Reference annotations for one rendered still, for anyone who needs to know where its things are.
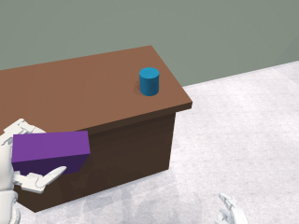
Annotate left robot hand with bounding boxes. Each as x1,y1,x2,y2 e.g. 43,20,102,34
0,119,67,194

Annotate robot left forearm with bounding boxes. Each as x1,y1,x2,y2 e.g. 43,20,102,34
0,190,21,224

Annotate right robot hand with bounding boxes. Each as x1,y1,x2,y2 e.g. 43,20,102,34
215,192,249,224

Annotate sponge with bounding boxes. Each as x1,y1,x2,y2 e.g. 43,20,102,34
11,131,91,176

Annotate table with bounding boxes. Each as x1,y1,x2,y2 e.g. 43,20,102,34
0,45,192,213

